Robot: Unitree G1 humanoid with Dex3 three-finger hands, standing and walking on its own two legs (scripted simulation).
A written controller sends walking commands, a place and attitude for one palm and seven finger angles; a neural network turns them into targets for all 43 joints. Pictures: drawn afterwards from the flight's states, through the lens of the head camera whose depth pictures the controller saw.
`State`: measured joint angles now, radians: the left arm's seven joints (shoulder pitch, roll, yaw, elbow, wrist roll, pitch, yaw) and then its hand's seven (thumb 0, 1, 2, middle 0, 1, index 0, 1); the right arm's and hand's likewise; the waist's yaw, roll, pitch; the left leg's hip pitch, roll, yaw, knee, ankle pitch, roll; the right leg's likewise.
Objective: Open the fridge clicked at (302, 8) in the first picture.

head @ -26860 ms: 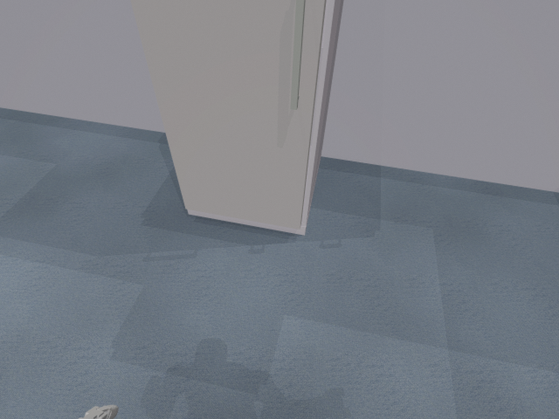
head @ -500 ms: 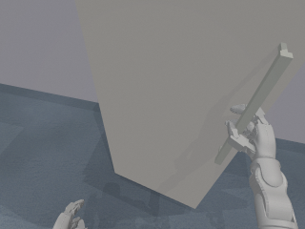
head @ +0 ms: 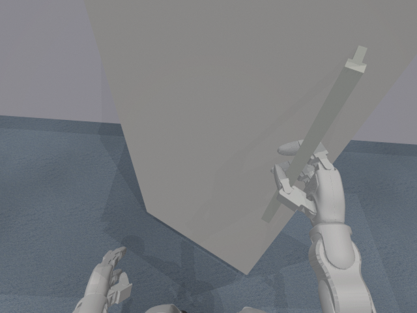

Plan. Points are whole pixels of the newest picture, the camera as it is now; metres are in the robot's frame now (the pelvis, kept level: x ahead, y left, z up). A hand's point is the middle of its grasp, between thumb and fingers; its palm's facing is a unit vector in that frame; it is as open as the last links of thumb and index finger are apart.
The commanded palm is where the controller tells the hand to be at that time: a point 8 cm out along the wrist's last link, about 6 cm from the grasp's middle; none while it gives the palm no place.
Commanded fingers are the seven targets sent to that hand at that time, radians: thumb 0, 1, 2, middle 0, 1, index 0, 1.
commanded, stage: walk backward, drawing the door open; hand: right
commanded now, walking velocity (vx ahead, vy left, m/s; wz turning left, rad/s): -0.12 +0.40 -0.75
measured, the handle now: (299, 160) +0.35 -0.10 +0.14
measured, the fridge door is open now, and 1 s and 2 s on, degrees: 29 65 73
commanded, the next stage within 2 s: stop walking and hold the door back in 1.22 s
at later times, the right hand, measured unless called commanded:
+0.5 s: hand (197, 263) +0.17 +0.05 +0.13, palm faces +0.09 +0.98 -0.16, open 6.1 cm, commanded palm +0.14 +0.00 +0.13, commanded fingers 0.00 -0.90 -0.90 0.45 1.40 0.45 1.40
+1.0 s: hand (88, 299) +0.12 +0.17 +0.12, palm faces +0.56 +0.80 -0.21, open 6.7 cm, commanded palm +0.06 +0.15 +0.13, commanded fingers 0.00 -0.90 -0.90 0.45 1.40 0.45 1.40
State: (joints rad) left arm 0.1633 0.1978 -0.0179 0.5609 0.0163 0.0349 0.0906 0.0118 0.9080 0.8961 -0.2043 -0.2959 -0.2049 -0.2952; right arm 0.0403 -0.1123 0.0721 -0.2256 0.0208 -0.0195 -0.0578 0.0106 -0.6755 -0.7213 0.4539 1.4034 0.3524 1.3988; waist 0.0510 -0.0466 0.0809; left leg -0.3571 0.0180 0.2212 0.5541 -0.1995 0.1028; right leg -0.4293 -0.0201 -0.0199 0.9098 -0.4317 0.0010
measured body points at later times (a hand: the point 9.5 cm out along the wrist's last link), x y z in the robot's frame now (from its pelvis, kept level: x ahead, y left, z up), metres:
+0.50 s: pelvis -0.06 +0.16 +0.00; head -0.02 +0.18 +0.44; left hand +0.19 +0.32 -0.11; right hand +0.16 -0.01 +0.14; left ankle -0.05 +0.25 -0.73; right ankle -0.07 +0.04 -0.70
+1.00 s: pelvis -0.04 +0.41 -0.02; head +0.01 +0.36 +0.43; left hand +0.24 +0.44 -0.12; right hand +0.08 +0.13 +0.14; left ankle +0.09 +0.43 -0.69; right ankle -0.14 +0.34 -0.73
